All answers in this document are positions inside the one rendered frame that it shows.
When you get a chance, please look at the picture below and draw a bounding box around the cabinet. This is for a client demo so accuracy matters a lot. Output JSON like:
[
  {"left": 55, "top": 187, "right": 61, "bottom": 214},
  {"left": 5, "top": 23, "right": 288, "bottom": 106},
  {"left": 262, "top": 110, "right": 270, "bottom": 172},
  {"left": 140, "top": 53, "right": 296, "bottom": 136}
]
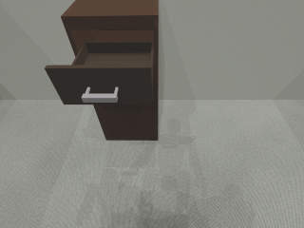
[{"left": 61, "top": 0, "right": 159, "bottom": 141}]

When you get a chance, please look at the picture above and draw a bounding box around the drawer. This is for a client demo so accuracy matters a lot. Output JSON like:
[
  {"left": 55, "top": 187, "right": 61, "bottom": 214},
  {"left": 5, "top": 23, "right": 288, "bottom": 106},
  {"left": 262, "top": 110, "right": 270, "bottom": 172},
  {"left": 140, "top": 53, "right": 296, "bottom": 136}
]
[{"left": 45, "top": 41, "right": 154, "bottom": 105}]

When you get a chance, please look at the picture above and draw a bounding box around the handle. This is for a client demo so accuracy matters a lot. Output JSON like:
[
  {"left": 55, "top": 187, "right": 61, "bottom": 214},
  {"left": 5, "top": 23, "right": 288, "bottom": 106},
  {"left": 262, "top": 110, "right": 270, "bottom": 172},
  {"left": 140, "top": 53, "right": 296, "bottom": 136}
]
[{"left": 82, "top": 86, "right": 119, "bottom": 103}]

